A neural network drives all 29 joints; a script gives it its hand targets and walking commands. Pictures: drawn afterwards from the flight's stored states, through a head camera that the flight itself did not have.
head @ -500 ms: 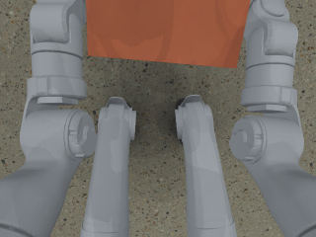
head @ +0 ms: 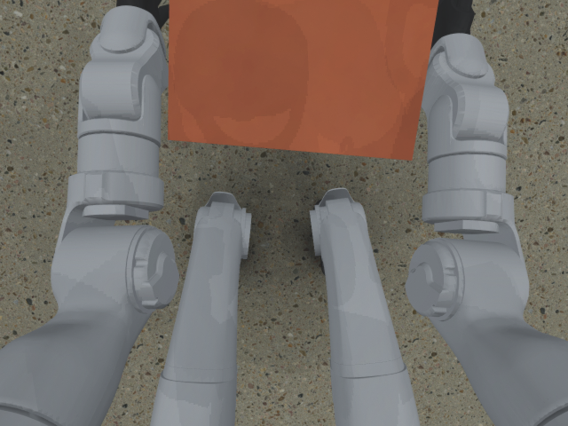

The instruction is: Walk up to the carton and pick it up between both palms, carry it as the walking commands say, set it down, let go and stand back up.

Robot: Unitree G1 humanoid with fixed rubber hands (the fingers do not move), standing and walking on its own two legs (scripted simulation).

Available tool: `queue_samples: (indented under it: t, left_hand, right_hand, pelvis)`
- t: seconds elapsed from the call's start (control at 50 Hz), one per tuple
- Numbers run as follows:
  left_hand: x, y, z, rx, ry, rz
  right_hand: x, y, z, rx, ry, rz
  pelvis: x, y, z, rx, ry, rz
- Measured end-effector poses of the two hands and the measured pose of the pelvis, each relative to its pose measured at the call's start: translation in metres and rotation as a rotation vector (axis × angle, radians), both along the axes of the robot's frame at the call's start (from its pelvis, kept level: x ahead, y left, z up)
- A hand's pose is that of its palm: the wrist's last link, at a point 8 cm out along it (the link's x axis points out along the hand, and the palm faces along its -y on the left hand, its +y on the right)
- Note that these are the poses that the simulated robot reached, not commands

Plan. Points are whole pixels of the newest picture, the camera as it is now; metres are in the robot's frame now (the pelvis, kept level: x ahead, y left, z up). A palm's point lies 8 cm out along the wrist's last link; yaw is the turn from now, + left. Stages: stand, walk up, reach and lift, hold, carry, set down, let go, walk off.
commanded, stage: reach and lift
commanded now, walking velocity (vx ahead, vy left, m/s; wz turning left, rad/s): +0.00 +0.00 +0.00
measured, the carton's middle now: (294, 35) +0.53 -0.02 -0.14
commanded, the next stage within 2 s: none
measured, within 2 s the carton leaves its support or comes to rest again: neither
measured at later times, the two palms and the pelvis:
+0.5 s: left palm out of the picture +0.51 +0.13 +0.02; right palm (511, 21) +0.48 -0.18 +0.01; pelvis +0.04 +0.00 +0.06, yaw +0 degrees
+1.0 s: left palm out of the picture +0.49 +0.14 +0.10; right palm out of the picture +0.46 -0.18 +0.09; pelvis +0.12 +0.00 +0.15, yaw +0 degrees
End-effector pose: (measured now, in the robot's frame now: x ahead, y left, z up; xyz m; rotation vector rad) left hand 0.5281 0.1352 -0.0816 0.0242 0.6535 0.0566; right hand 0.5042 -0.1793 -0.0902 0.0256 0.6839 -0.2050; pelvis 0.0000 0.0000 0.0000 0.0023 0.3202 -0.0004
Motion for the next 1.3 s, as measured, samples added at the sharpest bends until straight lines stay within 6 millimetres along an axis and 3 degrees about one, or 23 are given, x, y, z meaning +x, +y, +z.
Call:
queue_samples:
  t: [0.24, 0.4, 0.56, 0.7, 0.86, 1.04, 1.3]
  left_hand:
    - [-0.016, 0.0, 0.038, -0.009, 0.005, 0.003]
    - [-0.021, -0.001, 0.071, -0.012, 0.015, 0.004]
    - [-0.026, -0.002, 0.125, 0.002, 0.05, -0.001]
    - [-0.035, 0.001, 0.154, -0.007, 0.058, 0.006]
    - [-0.031, -0.002, 0.168, -0.014, 0.071, -0.004]
    - [-0.045, 0.001, 0.186, -0.015, 0.082, 0.0]
    - [-0.056, 0.002, 0.229, -0.01, 0.071, -0.009]
  right_hand:
    - [-0.018, 0.001, 0.038, 0.011, 0.003, -0.017]
    - [-0.02, -0.001, 0.075, 0.004, 0.014, -0.007]
    - [-0.029, -0.002, 0.119, 0.029, 0.046, 0.0]
    - [-0.033, 0.0, 0.152, 0.019, 0.055, 0.019]
    - [-0.034, -0.003, 0.167, 0.016, 0.068, 0.012]
    - [-0.043, -0.001, 0.19, 0.029, 0.079, 0.003]
    - [-0.056, 0.0, 0.233, 0.01, 0.069, 0.016]
  pelvis:
    - [0.004, 0.001, 0.03, -0.007, -0.048, 0.004]
    - [0.016, 0.002, 0.045, -0.01, 0.016, 0.004]
    - [0.05, 0.001, 0.07, -0.003, 0.145, 0.0]
    - [0.078, 0.0, 0.1, 0.001, 0.153, -0.002]
    - [0.097, -0.002, 0.126, -0.006, 0.149, 0.005]
    - [0.119, -0.004, 0.153, 0.001, 0.134, 0.001]
    - [0.13, -0.002, 0.181, -0.003, 0.024, 0.006]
